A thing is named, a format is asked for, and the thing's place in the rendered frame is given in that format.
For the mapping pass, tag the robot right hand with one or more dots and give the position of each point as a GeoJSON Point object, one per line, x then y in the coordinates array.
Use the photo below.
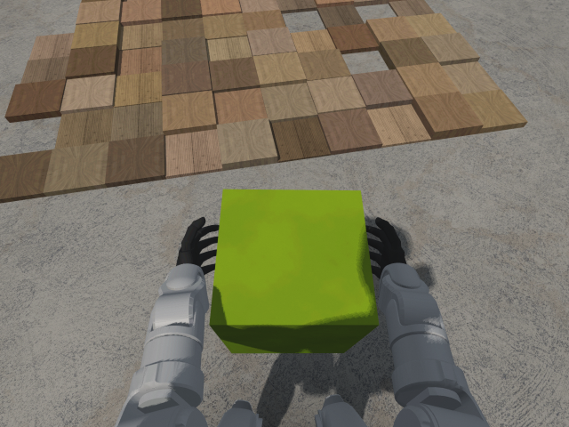
{"type": "Point", "coordinates": [389, 247]}

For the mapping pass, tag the left robot forearm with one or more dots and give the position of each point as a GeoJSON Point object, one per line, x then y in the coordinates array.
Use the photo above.
{"type": "Point", "coordinates": [170, 371]}

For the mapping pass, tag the carton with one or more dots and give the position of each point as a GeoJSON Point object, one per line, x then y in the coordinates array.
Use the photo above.
{"type": "Point", "coordinates": [293, 272]}

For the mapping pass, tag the robot left thigh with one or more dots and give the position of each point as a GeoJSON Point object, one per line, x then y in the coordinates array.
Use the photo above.
{"type": "Point", "coordinates": [240, 417]}

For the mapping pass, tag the right robot forearm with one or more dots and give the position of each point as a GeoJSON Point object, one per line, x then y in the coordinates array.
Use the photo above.
{"type": "Point", "coordinates": [424, 368]}

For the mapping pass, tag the right robot upper arm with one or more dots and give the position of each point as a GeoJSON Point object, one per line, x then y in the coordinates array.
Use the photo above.
{"type": "Point", "coordinates": [423, 415]}

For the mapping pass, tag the robot left hand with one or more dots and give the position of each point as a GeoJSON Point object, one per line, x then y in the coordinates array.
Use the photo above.
{"type": "Point", "coordinates": [191, 246]}

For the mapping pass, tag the left robot upper arm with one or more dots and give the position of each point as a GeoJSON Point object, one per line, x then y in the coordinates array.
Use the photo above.
{"type": "Point", "coordinates": [178, 416]}

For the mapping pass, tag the robot right shin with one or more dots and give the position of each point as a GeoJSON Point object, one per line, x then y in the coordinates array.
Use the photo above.
{"type": "Point", "coordinates": [332, 399]}

